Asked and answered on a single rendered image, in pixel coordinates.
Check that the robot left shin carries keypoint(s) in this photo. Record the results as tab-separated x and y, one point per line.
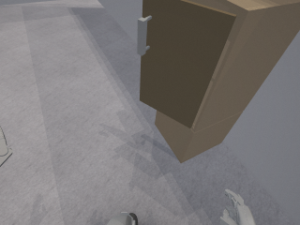
125	213

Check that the handle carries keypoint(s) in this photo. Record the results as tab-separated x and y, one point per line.
142	35

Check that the cupboard door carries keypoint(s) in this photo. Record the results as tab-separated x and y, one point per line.
186	40

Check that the robot right hand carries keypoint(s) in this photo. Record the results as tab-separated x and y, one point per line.
240	216

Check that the robot left hand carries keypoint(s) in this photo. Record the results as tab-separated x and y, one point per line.
5	152

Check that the left robot thigh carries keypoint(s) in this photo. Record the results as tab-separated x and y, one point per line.
122	220

